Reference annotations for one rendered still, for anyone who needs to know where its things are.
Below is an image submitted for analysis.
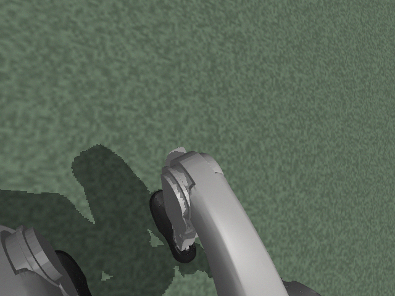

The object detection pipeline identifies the left robot foot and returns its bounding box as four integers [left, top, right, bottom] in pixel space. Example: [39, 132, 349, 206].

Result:
[55, 250, 92, 296]

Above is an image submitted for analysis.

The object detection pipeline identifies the right robot foot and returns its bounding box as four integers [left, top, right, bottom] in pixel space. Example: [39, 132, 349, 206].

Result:
[149, 190, 196, 263]

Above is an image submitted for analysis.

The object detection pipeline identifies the right robot hand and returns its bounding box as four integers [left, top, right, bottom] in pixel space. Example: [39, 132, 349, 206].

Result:
[281, 277, 321, 296]

